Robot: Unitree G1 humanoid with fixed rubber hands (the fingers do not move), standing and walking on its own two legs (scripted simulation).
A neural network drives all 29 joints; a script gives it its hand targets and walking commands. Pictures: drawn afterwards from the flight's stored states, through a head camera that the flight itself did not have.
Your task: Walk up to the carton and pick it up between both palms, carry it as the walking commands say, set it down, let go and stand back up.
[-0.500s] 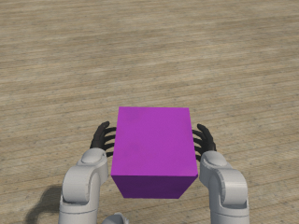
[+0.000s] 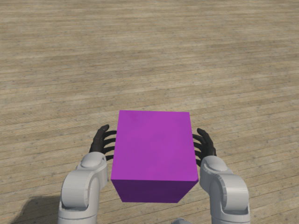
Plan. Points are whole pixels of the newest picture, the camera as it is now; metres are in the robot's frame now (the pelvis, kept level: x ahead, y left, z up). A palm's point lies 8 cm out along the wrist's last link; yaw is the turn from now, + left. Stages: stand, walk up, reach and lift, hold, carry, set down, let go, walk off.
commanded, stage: carry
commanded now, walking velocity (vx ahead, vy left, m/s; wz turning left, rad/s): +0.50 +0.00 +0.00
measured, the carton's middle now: (151, 162) +0.28 +0.00 +0.01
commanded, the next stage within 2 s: none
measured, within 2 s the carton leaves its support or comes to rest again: neither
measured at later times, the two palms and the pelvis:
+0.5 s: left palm (118, 71) +0.57 +0.12 +0.08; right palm (193, 77) +0.57 -0.14 +0.08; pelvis +0.30 +0.00 -0.01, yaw +0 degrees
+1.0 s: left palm (122, 56) +0.66 +0.12 +0.08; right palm (190, 61) +0.66 -0.14 +0.08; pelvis +0.40 -0.01 -0.01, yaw +0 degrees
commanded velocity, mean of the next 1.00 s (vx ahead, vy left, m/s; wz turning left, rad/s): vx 0.01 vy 0.00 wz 0.00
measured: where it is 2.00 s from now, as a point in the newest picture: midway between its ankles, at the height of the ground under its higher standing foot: (146, 204)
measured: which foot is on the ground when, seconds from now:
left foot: down 0.00-0.12, up 0.14-0.46, down 0.48-1.00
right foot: up 0.00-0.10, down 0.12-0.52, up 0.54-0.66, down 0.68-1.00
